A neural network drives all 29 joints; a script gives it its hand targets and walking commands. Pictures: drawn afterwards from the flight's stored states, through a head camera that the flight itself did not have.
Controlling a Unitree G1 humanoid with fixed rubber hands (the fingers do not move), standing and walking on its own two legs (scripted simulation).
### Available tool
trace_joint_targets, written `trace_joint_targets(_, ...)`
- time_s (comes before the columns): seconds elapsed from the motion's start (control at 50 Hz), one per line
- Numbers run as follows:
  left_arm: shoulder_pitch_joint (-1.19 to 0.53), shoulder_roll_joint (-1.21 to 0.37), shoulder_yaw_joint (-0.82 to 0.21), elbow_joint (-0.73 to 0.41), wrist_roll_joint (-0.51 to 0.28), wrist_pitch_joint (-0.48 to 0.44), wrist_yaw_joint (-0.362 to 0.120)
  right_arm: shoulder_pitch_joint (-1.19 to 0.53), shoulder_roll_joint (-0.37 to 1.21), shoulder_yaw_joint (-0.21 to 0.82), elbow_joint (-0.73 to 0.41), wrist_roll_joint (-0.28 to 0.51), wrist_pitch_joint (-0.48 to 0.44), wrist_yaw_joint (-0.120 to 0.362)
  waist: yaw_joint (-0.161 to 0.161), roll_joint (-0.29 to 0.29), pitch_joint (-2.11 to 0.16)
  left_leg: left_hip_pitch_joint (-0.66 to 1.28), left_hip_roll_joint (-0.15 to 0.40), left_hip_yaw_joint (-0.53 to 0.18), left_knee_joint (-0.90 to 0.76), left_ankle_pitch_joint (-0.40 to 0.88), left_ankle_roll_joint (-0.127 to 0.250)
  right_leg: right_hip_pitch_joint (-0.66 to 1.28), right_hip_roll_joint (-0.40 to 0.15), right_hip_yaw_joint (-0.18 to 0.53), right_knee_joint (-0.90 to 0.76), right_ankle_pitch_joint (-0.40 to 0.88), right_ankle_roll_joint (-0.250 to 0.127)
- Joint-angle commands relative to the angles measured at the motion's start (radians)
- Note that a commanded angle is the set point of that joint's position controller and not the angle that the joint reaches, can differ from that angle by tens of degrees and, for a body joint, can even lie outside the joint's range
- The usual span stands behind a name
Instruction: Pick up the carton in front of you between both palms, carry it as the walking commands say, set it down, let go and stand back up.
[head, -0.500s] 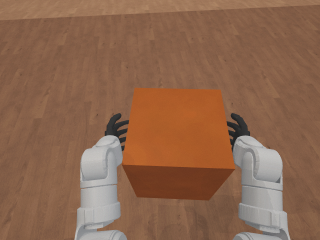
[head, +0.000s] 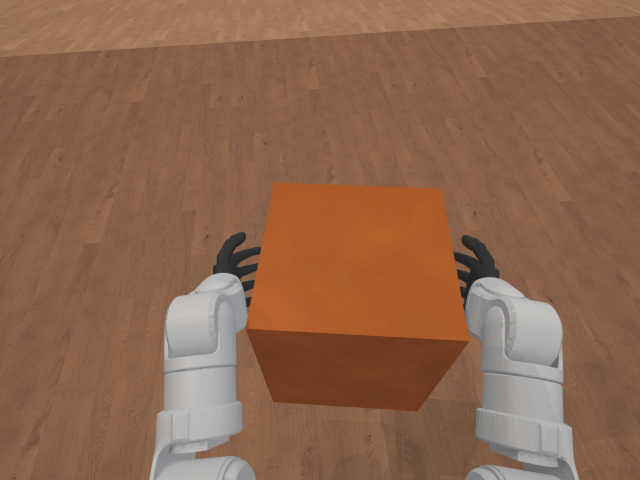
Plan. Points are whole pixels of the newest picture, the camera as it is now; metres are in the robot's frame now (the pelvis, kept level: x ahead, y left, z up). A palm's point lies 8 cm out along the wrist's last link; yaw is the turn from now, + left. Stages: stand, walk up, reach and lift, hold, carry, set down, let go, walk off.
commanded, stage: carry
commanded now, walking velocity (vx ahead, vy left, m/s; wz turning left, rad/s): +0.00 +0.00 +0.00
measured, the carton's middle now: (350, 304) +0.34 +0.00 +0.05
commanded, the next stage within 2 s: none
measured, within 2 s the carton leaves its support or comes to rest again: neither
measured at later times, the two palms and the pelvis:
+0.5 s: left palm (237, 291) +0.32 +0.14 +0.11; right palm (487, 294) +0.32 -0.16 +0.11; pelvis +0.00 -0.01 +0.00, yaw +0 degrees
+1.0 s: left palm (238, 292) +0.32 +0.14 +0.11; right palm (489, 295) +0.32 -0.16 +0.11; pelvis +0.00 -0.01 +0.00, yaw +0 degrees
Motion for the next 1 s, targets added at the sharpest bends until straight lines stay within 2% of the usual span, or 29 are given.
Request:
trace_joint_targets(0.0, -0.611, -0.759, -0.602, -0.116, -0.180, -0.026, -0.014, -0.590, 0.784, 0.615, -0.054, 0.179, -0.018, 0.021, -0.017, 0.004, -0.342, 0.122, 0.102, -0.099, -0.032, 0.242, 0.036, 0.102, -0.109, 0.107, -0.038, 0.193, -0.042)
trace_joint_targets(0.04, -0.542, -0.759, -0.599, -0.058, -0.184, -0.011, -0.018, -0.579, 0.739, 0.618, -0.077, 0.169, -0.010, 0.018, 0.005, -0.063, -0.308, 0.083, 0.105, -0.089, -0.036, 0.153, 0.035, 0.108, -0.115, 0.105, -0.065, 0.183, -0.037)
trace_joint_targets(0.1, -0.570, -0.795, -0.596, -0.055, -0.200, -0.013, -0.024, -0.629, 0.755, 0.619, -0.126, 0.189, -0.023, 0.019, -0.001, -0.018, -0.317, 0.089, 0.098, -0.081, -0.045, 0.171, 0.025, 0.099, -0.129, 0.114, -0.059, 0.186, -0.058)
trace_joint_targets(0.12, -0.586, -0.781, -0.592, -0.094, -0.202, -0.015, -0.021, -0.568, 0.748, 0.599, -0.059, 0.188, -0.014, 0.020, 0.012, -0.003, -0.285, 0.059, 0.101, -0.091, -0.047, 0.134, 0.022, 0.084, -0.127, 0.119, -0.077, 0.183, -0.049)
trace_joint_targets(0.14, -0.604, -0.771, -0.592, -0.124, -0.185, -0.021, -0.019, -0.608, 0.773, 0.628, -0.098, 0.199, -0.020, 0.024, -0.017, 0.015, -0.284, 0.081, 0.096, -0.091, -0.037, 0.126, 0.030, 0.080, -0.133, 0.134, -0.078, 0.189, -0.055)
trace_joint_targets(0.22, -0.608, -0.758, -0.611, -0.141, -0.192, -0.022, -0.011, -0.585, 0.767, 0.621, -0.075, 0.207, -0.014, 0.023, -0.007, -0.002, -0.358, 0.136, 0.127, -0.100, -0.008, 0.378, 0.039, 0.124, -0.111, 0.082, -0.006, 0.312, -0.037)
trace_joint_targets(0.24, -0.527, -0.742, -0.592, -0.072, -0.183, -0.012, -0.010, -0.555, 0.737, 0.626, -0.081, 0.191, -0.015, 0.014, 0.004, -0.033, -0.358, 0.113, 0.114, -0.097, -0.028, 0.307, 0.041, 0.093, -0.112, 0.087, -0.003, 0.246, -0.039)
trace_joint_targets(0.26, -0.543, -0.731, -0.608, -0.116, -0.170, -0.016, -0.011, -0.582, 0.754, 0.624, -0.089, 0.201, -0.019, 0.016, -0.005, 0.029, -0.325, 0.116, 0.118, -0.097, -0.029, 0.325, 0.032, 0.067, -0.123, 0.101, -0.014, 0.248, -0.046)
trace_joint_targets(0.28, -0.559, -0.755, -0.611, -0.066, -0.185, -0.008, -0.012, -0.545, 0.695, 0.597, -0.072, 0.166, -0.016, 0.012, 0.000, 0.030, -0.322, 0.118, 0.131, -0.103, -0.021, 0.374, 0.042, 0.105, -0.120, 0.104, -0.003, 0.288, -0.046)
trace_joint_targets(0.36, -0.602, -0.759, -0.620, -0.106, -0.201, -0.015, -0.016, -0.599, 0.764, 0.610, -0.068, 0.194, -0.017, 0.022, 0.003, 0.004, -0.321, 0.089, 0.089, -0.075, -0.026, 0.226, 0.024, 0.080, -0.125, 0.112, -0.033, 0.215, -0.051)
trace_joint_targets(0.38, -0.569, -0.750, -0.590, -0.119, -0.183, -0.018, -0.017, -0.596, 0.742, 0.634, -0.110, 0.193, -0.020, 0.025, -0.002, -0.033, -0.324, 0.085, 0.090, -0.074, 0.014, 0.278, 0.026, 0.121, -0.124, 0.115, -0.026, 0.375, -0.046)
trace_joint_targets(0.4, -0.565, -0.751, -0.592, -0.095, -0.169, -0.014, -0.016, -0.588, 0.758, 0.633, -0.096, 0.196, -0.015, 0.033, -0.013, -0.097, -0.329, 0.087, 0.105, -0.077, -0.002, 0.239, 0.019, 0.119, -0.129, 0.104, -0.017, 0.372, -0.046)
trace_joint_targets(0.42, -0.573, -0.780, -0.598, -0.083, -0.203, -0.019, -0.023, -0.638, 0.741, 0.642, -0.134, 0.221, -0.021, 0.034, -0.009, -0.026, -0.316, 0.078, 0.115, -0.090, -0.027, 0.224, 0.020, 0.099, -0.128, 0.115, -0.027, 0.308, -0.050)
trace_joint_targets(0.44, -0.587, -0.768, -0.602, -0.081, -0.186, -0.016, -0.018, -0.566, 0.749, 0.602, -0.056, 0.186, -0.011, 0.031, 0.002, 0.013, -0.309, 0.086, 0.089, -0.063, -0.023, 0.210, 0.013, 0.096, -0.119, 0.118, -0.038, 0.303, -0.048)
trace_joint_targets(0.54, -0.553, -0.802, -0.607, -0.109, -0.213, -0.018, -0.028, -0.624, 0.761, 0.649, -0.146, 0.224, -0.020, 0.029, -0.001, -0.021, -0.333, 0.085, 0.105, -0.089, -0.012, 0.197, 0.026, 0.123, -0.126, 0.119, -0.049, 0.290, -0.054)
trace_joint_targets(0.56, -0.599, -0.749, -0.594, -0.129, -0.204, -0.014, -0.022, -0.527, 0.767, 0.620, -0.047, 0.191, -0.006, 0.027, 0.004, -0.032, -0.278, 0.040, 0.102, -0.099, -0.019, 0.260, 0.039, 0.119, -0.127, 0.116, -0.043, 0.364, -0.047)
trace_joint_targets(0.58, -0.526, -0.739, -0.581, -0.072, -0.178, -0.010, -0.022, -0.572, 0.750, 0.634, -0.093, 0.184, -0.010, 0.023, -0.005, -0.031, -0.309, 0.074, 0.106, -0.093, -0.020, 0.167, 0.032, 0.111, -0.118, 0.113, -0.037, 0.276, -0.040)
trace_joint_targets(0.66, -0.572, -0.753, -0.604, -0.123, -0.177, -0.016, -0.017, -0.646, 0.769, 0.648, -0.116, 0.220, -0.021, 0.026, -0.007, 0.044, -0.292, 0.088, 0.110, -0.091, -0.019, 0.179, 0.026, 0.082, -0.132, 0.124, -0.057, 0.212, -0.058)
trace_joint_targets(0.7, -0.522, -0.736, -0.581, -0.088, -0.178, -0.007, -0.016, -0.555, 0.736, 0.624, -0.098, 0.197, -0.009, 0.024, -0.005, -0.028, -0.308, 0.086, 0.108, -0.095, -0.030, 0.185, 0.025, 0.083, -0.117, 0.101, -0.052, 0.169, -0.050)
trace_joint_targets(0.72, -0.551, -0.775, -0.605, -0.074, -0.201, -0.009, -0.018, -0.572, 0.734, 0.613, -0.081, 0.192, -0.015, 0.020, -0.012, 0.022, -0.302, 0.082, 0.113, -0.097, -0.045, 0.206, 0.031, 0.060, -0.124, 0.112, -0.054, 0.185, -0.055)
trace_joint_targets(0.74, -0.565, -0.761, -0.576, -0.078, -0.167, -0.010, -0.016, -0.600, 0.746, 0.629, -0.096, 0.190, -0.016, 0.020, -0.012, -0.018, -0.297, 0.064, 0.117, -0.110, -0.050, 0.142, 0.037, 0.073, -0.115, 0.106, -0.053, 0.125, -0.061)
trace_joint_targets(0.76, -0.568, -0.776, -0.613, -0.103, -0.195, -0.008, -0.015, -0.548, 0.731, 0.604, -0.082, 0.182, -0.014, 0.019, 0.003, 0.032, -0.301, 0.073, 0.107, -0.104, -0.066, 0.118, 0.037, 0.054, -0.126, 0.123, -0.062, 0.079, -0.051)
trace_joint_targets(0.84, -0.545, -0.766, -0.600, -0.071, -0.187, -0.020, -0.022, -0.606, 0.743, 0.621, -0.099, 0.198, -0.021, 0.019, -0.012, -0.074, -0.304, 0.074, 0.118, -0.092, -0.023, 0.303, 0.034, 0.085, -0.123, 0.104, -0.022, 0.303, -0.047)
trace_joint_targets(0.86, -0.546, -0.770, -0.599, -0.084, -0.182, -0.020, -0.023, -0.600, 0.731, 0.640, -0.107, 0.191, -0.023, 0.018, -0.006, -0.025, -0.353, 0.106, 0.116, -0.093, -0.024, 0.163, 0.033, 0.094, -0.128, 0.118, -0.041, 0.199, -0.052)
trace_joint_targets(0.88, -0.603, -0.725, -0.603, -0.174, -0.196, -0.026, -0.024, -0.519, 0.769, 0.619, -0.038, 0.192, -0.014, 0.026, -0.010, -0.015, -0.322, 0.091, 0.104, -0.101, -0.033, 0.178, 0.030, 0.083, -0.109, 0.107, -0.047, 0.198, -0.049)
trace_joint_targets(0.9, -0.561, -0.758, -0.620, -0.070, -0.193, -0.011, -0.019, -0.535, 0.736, 0.598, -0.041, 0.172, -0.017, 0.021, -0.002, 0.048, -0.316, 0.065, 0.103, -0.085, -0.033, 0.152, 0.023, 0.092, -0.126, 0.124, -0.056, 0.172, -0.054)
trace_joint_targets(0.94, -0.605, -0.751, -0.617, -0.130, -0.195, -0.022, -0.016, -0.580, 0.764, 0.618, -0.088, 0.191, -0.022, 0.026, 0.000, 0.011, -0.307, 0.074, 0.103, -0.079, -0.016, 0.251, 0.020, 0.115, -0.137, 0.114, -0.037, 0.325, -0.056)
trace_joint_targets(0.96, -0.603, -0.756, -0.613, -0.109, -0.178, -0.024, -0.010, -0.628, 0.755, 0.619, -0.068, 0.199, -0.023, 0.022, -0.016, 0.013, -0.330, 0.098, 0.102, -0.074, -0.013, 0.228, 0.017, 0.090, -0.136, 0.137, -0.043, 0.307, -0.058)
trace_joint_targets(0.98, -0.614, -0.761, -0.614, -0.127, -0.220, -0.026, -0.009, -0.532, 0.746, 0.603, -0.067, 0.189, -0.019, 0.021, -0.004, -0.052, -0.327, 0.107, 0.102, -0.083, -0.025, 0.258, 0.021, 0.076, -0.120, 0.122, -0.046, 0.287, -0.057)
